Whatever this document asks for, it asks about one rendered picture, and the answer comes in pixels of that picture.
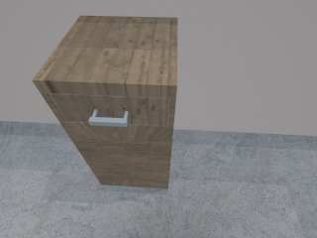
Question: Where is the drawer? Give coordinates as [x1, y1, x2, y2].
[49, 93, 168, 126]

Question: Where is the cabinet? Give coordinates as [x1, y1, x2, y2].
[32, 15, 178, 189]

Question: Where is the handle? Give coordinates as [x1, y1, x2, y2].
[88, 109, 129, 127]

